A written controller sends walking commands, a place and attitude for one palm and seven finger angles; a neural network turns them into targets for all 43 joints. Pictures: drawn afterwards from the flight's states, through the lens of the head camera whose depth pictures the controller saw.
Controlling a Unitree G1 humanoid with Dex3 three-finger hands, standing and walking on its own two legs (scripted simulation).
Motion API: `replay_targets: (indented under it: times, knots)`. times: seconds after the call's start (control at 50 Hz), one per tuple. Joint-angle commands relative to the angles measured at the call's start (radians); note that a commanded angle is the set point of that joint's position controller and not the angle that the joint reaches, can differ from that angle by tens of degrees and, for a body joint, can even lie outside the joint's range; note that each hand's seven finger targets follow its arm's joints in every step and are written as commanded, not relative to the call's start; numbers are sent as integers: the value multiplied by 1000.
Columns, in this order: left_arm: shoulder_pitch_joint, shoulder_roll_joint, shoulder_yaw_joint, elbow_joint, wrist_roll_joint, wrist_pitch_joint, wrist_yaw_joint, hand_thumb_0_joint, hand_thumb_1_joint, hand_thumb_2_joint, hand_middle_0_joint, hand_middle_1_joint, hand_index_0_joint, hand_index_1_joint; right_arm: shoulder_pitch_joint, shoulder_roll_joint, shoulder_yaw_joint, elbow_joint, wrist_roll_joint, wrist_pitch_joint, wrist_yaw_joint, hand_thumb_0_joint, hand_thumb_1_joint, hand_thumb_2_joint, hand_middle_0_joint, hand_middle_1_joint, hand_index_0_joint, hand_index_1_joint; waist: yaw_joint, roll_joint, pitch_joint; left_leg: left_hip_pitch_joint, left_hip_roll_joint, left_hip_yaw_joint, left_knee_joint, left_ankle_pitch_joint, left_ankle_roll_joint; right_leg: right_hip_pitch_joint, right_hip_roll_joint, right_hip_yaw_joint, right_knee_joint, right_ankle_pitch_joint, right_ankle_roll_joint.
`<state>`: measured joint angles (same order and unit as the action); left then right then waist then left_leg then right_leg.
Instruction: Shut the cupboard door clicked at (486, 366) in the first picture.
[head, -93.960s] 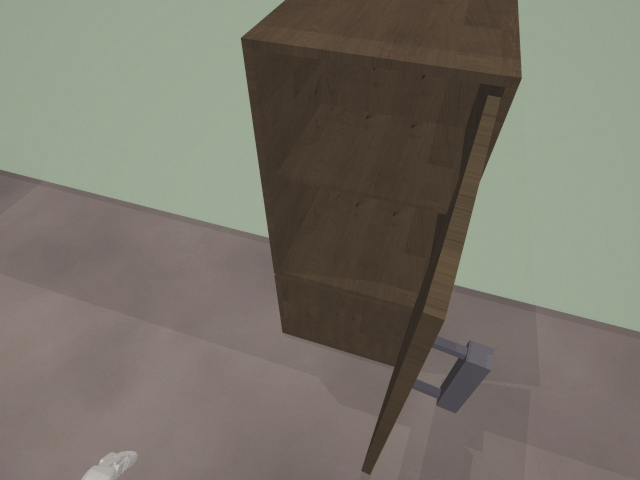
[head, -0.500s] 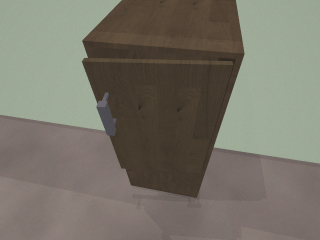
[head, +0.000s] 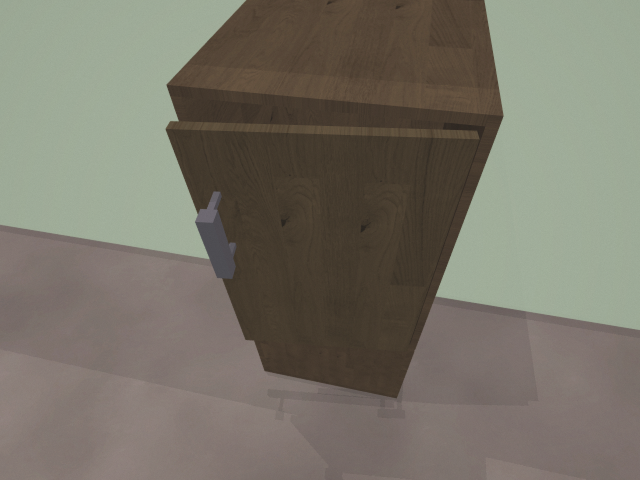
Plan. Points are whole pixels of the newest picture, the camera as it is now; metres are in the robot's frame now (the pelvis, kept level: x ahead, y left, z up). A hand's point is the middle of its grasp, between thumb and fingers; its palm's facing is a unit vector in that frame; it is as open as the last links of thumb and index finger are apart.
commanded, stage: raise the hand and make a fist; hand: left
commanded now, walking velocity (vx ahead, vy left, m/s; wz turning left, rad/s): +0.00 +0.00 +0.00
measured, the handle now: (221, 235) +0.45 +0.18 +0.03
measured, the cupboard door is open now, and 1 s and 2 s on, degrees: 7 7 7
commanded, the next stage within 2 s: bring the fist close to the handle in 1.90 s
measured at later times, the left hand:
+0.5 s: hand out of the picture +0.11 +0.19 -0.06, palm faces +0.10 -0.99 -0.05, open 5.7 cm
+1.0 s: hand (166, 455) +0.15 +0.19 -0.01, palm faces -0.04 -1.00 -0.05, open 3.5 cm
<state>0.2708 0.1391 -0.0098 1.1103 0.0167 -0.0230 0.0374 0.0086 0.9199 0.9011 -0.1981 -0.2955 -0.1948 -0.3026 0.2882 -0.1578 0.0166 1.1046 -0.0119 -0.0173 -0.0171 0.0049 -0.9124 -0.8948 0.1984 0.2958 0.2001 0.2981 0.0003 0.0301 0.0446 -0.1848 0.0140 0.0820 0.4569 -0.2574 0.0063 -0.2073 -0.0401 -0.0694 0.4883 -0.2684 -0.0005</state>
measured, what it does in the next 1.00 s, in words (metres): lowers itself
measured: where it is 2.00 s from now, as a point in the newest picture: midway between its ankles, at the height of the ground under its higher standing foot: outside the picture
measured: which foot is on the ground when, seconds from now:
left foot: down 0.00-1.00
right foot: down 0.00-1.00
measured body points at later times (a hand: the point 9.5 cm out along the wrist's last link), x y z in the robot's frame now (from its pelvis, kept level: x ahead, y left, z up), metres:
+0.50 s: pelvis -0.04 -0.02 -0.10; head +0.02 +0.00 +0.35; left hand +0.10 +0.24 -0.05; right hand +0.22 -0.24 -0.13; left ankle -0.01 +0.11 -0.74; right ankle +0.00 -0.11 -0.74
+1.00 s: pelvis -0.04 +0.01 -0.08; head +0.00 +0.02 +0.37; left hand +0.15 +0.24 -0.01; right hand +0.12 -0.24 -0.15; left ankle -0.01 +0.11 -0.74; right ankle +0.00 -0.11 -0.74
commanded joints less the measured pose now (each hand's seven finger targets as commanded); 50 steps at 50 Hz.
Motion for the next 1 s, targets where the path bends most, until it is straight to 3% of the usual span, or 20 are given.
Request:
replay_targets:
  times: [0.0,0.02,0.04,0.06,0.1,0.12,0.18,0.2,0.26,0.32,0.36,0.44,0.5,0.58,0.66,0.72,0.78,0.86,0.9,0.98]
  knots:
    - [-66,209,37,-1263,-143,-214,8,0,900,900,-218,-320,-218,-320,-63,-186,-15,-373,44,-281,-107,0,-900,-900,200,300,200,300,-10,285,-490,241,3,-17,32,460,39,-11,35,23,64,263,-30]
    - [-76,205,76,-1252,-189,-158,58,0,900,900,-237,-340,-237,-340,-75,-217,-15,-327,49,-315,-101,0,-900,-900,200,300,200,300,14,286,-425,209,20,-42,31,464,-8,-13,38,-10,48,172,-32]
    - [178,-61,-60,-977,-180,-41,53,0,900,900,-255,-360,-255,-360,-88,-155,-17,-293,59,-333,-77,0,-900,-900,200,300,200,300,-14,150,-251,73,22,-68,0,349,0,-64,21,-26,37,134,-14]
    - [-19,35,-5,-1131,-196,-70,62,0,900,900,-273,-380,-273,-380,-67,-209,-46,-348,65,-345,-66,0,-900,-900,200,300,200,300,-49,94,-94,-23,12,-102,14,192,-2,-105,13,-19,19,125,-10]
    - [58,64,63,-1029,-179,-163,19,0,900,900,-310,-420,-310,-420,-84,-218,-72,-415,42,-361,-54,0,-900,-900,200,300,200,300,-59,-134,39,-186,-16,-107,79,50,5,-261,21,-42,33,-7,-6]
    - [221,56,109,-932,-190,-212,-18,0,900,900,-328,-440,-328,-440,-96,-210,-90,-450,40,-364,-43,0,-900,-900,200,300,200,300,-3,-175,32,-243,-26,-102,113,51,-1,-268,21,-43,64,-31,-14]
    - [487,4,143,-846,-256,-417,-190,0,900,900,-383,-500,-383,-500,-129,-185,-113,-532,21,-351,-2,0,-900,-900,200,300,200,300,71,-378,-47,-416,-48,-74,262,27,-20,-307,16,-9,197,-3,-11]
    - [498,20,161,-867,-275,-489,-257,0,900,900,-402,-520,-402,-520,-136,-187,-119,-559,20,-342,9,0,-900,-900,200,300,200,300,80,-377,-96,-463,-57,-66,310,22,-27,-289,5,18,244,50,-9]
    - [421,148,248,-938,-276,-652,-416,0,900,900,-457,-580,-457,-580,-171,-197,-134,-631,22,-325,36,0,-900,-900,200,300,200,300,82,-143,-213,-530,-62,-50,447,57,-27,-331,-14,71,393,166,-31]
    - [244,220,284,-1146,-295,-656,-421,0,900,900,-512,-640,-512,-640,-185,-200,-129,-696,22,-307,23,0,-900,-900,200,300,200,300,81,102,-297,-556,-58,-36,516,4,-4,-428,4,105,453,3,-44]
    - [131,212,266,-1314,-321,-657,-394,0,900,900,-548,-680,-548,-680,-163,-193,-118,-732,25,-303,12,0,-900,-900,200,300,200,300,41,139,-370,-548,-43,-57,557,-30,6,-478,14,116,460,-79,-38]
    - [-31,186,179,-1557,-337,-690,-368,0,900,900,-622,-760,-622,-760,-122,-203,-100,-717,24,-309,-25,0,-900,-900,200,300,200,300,-44,82,-418,-559,-13,-100,641,-72,28,-566,36,133,463,-145,-30]
    - [-30,162,103,-1494,-328,-624,-402,0,900,900,-677,-820,-677,-820,-100,-219,-87,-705,39,-308,-49,0,-900,-900,200,300,200,300,-82,20,-342,-611,0,-112,649,-136,31,-599,47,121,438,-221,-22]
    - [129,205,146,-1312,-306,-375,-438,0,900,900,-750,-900,-750,-900,-104,-215,-79,-733,65,-277,-66,0,-900,-900,200,300,200,300,-34,-84,-323,-648,-9,-112,585,-157,29,-517,31,125,361,-293,-8]
    - [244,253,295,-1370,-335,-191,-374,0,900,900,-823,-980,-823,-980,-157,-182,-79,-804,70,-224,-65,0,-900,-900,200,300,200,300,63,-106,-412,-593,-29,-100,498,-93,17,-359,16,96,352,-231,-2]
    - [239,238,347,-1458,-355,-238,-266,0,900,900,-878,-1040,-878,-1040,-163,-157,-67,-800,56,-221,-66,0,-900,-900,200,300,200,300,84,-84,-388,-555,-21,-110,461,-32,10,-332,34,46,383,-121,-14]
    - [197,192,276,-1487,-324,-365,-216,0,900,900,-933,-1100,-933,-1100,-108,-158,-61,-767,41,-242,-54,0,-900,-900,200,300,200,300,43,-43,-330,-530,-14,-116,443,-30,6,-414,44,10,411,-86,-21]
    - [133,165,143,-1441,-289,-471,-276,0,900,900,-1007,-1180,-1007,-1180,-78,-199,-59,-739,38,-277,-45,0,-900,-900,200,300,200,300,-27,17,-251,-536,-10,-129,452,-148,9,-536,43,16,404,-214,-26]
    - [134,161,108,-1408,-289,-461,-321,0,900,900,-1043,-1220,-1043,-1220,-67,-213,-60,-746,48,-290,-47,0,-900,-900,200,300,200,300,-41,4,-231,-538,-11,-137,432,-221,12,-548,41,23,378,-269,-24]
    - [129,256,210,-1441,-302,-393,-339,0,900,900,-1117,-1300,-1117,-1300,-67,-223,-64,-769,59,-289,-59,0,-900,-900,200,300,200,300,0,8,-302,-502,-16,-138,389,-221,15,-459,40,31,348,-270,-25]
